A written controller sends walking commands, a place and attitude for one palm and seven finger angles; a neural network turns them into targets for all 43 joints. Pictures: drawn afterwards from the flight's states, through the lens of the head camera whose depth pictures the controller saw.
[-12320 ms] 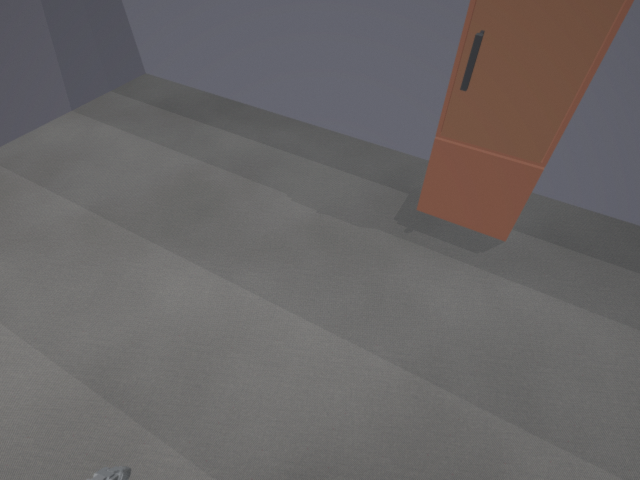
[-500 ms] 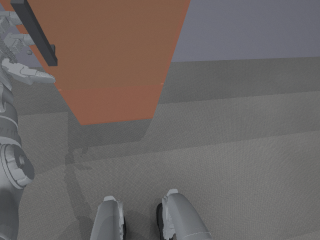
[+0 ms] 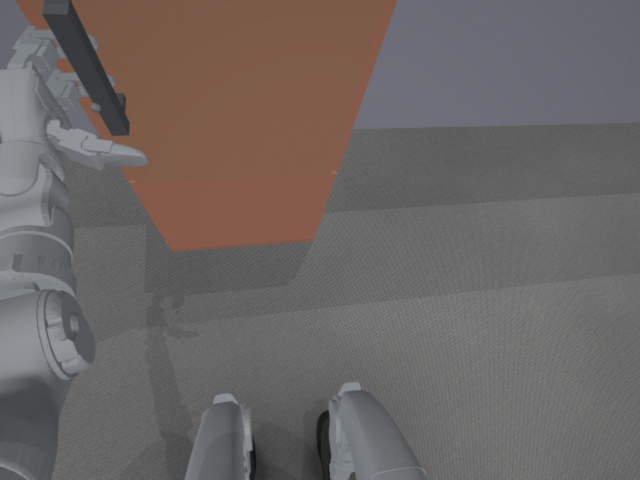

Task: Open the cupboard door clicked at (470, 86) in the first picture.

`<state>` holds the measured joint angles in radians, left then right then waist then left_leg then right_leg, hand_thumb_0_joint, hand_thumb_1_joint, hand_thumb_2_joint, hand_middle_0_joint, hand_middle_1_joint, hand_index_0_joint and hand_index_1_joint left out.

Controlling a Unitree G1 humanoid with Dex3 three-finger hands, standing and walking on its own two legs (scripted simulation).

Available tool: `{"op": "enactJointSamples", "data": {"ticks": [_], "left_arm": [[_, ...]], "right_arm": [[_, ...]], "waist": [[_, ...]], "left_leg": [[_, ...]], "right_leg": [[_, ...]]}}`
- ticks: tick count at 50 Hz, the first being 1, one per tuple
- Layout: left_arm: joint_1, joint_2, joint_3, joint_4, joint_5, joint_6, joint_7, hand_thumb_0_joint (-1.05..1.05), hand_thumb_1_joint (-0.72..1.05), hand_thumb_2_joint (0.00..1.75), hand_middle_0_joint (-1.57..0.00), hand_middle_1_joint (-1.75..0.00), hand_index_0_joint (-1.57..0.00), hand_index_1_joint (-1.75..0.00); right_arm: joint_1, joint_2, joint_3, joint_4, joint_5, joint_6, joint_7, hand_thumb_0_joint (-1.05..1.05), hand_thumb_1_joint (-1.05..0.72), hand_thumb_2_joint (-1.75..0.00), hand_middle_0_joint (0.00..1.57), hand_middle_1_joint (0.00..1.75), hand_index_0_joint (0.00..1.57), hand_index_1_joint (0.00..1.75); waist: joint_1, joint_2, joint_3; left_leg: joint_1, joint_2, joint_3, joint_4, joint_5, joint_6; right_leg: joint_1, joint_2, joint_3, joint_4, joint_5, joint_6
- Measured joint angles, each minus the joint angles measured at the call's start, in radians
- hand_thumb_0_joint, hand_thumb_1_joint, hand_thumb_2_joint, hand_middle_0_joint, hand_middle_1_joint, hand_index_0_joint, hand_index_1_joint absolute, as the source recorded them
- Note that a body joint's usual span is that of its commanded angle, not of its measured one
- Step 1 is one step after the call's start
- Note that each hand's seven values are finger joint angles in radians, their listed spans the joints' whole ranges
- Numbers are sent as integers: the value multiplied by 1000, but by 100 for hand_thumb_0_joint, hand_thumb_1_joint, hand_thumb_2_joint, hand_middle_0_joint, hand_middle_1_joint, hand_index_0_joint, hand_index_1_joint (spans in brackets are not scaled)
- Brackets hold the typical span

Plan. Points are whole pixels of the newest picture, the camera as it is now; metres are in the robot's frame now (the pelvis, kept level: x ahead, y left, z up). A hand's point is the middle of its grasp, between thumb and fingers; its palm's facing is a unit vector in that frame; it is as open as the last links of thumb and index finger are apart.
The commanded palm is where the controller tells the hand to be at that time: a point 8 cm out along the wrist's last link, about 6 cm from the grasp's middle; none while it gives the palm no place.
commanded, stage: slide the fingers in behind the handle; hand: left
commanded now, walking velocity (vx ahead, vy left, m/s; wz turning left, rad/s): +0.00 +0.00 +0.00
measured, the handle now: (95, 65) +0.58 +0.22 +0.06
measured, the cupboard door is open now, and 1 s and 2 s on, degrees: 0 0 9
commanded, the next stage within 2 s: close the thumb around the handle in 0.72 s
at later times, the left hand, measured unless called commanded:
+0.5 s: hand (122, 106) +0.53 +0.19 +0.05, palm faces +0.05 -1.00 -0.02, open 13.8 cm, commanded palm +0.51 +0.22 +0.05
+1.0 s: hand (123, 106) +0.53 +0.19 +0.05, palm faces +0.06 -1.00 -0.02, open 13.0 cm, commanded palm +0.51 +0.22 +0.05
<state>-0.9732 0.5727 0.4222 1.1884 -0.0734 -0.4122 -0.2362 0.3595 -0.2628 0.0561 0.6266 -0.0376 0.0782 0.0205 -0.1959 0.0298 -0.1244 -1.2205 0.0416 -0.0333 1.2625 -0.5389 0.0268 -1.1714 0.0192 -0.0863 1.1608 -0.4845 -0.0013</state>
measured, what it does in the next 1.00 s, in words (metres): stands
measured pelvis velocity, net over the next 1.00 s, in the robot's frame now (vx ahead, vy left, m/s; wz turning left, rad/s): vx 0.00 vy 0.00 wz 0.00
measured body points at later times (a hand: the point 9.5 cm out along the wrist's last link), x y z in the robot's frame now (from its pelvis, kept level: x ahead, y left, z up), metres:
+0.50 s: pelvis +0.00 +0.00 +0.00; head +0.17 +0.02 +0.42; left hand +0.52 +0.24 +0.06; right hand +0.00 -0.26 -0.11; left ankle +0.02 +0.10 -0.63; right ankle +0.03 -0.13 -0.63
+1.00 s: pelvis +0.00 +0.00 +0.00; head +0.16 +0.03 +0.42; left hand +0.52 +0.24 +0.06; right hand +0.00 -0.26 -0.11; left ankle +0.02 +0.10 -0.63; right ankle +0.03 -0.13 -0.63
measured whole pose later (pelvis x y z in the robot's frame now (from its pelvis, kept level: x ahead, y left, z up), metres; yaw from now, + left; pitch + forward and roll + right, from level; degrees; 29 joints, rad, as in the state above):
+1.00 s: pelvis +0.00 +0.00 +0.00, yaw +0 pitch +28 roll -4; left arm -0.97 0.52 0.40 1.19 -0.05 -0.43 -0.17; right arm 0.36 -0.26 0.05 0.61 -0.04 0.09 0.03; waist -0.20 0.04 -0.13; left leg -1.21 0.04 -0.02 1.26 -0.54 0.03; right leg -1.17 0.02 -0.07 1.17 -0.48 0.00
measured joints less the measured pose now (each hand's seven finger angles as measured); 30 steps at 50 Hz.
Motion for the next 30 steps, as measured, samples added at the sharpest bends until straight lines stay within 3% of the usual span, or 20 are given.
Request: {"op": "enactJointSamples", "data": {"ticks": [6, 17, 30], "left_arm": [[16, -31, -35, -22, 9, -15, 8, -1, -50, 30, -30, -120, -31, -123], [24, -52, -15, -5, 21, -29, 64, -1, -50, 30, -31, -121, -32, -124], [9, -43, -13, 9, 16, -38, 35, -1, -50, 30, -32, -122, -33, -123]], "right_arm": [[-3, 2, -6, -4, -2, 5, 8, 0, -91, -90, 20, 30, 20, 30], [2, 9, -3, -25, -3, 8, 16, 0, -91, -90, 20, 30, 20, 30], [5, 4, -3, -12, 2, 11, 7, 0, -91, -90, 20, 30, 20, 30]], "waist": [[2, 2, -2], [-6, 5, -3], [-3, 3, -1]], "left_leg": [[17, 1, 2, -7, 0, -1], [31, 4, 18, -11, -3, -1], [21, 3, 14, -6, -5, -3]], "right_leg": [[15, 1, 2, -6, 0, -1], [16, 3, 18, 3, -4, -1], [8, 3, 15, 10, -7, -3]]}}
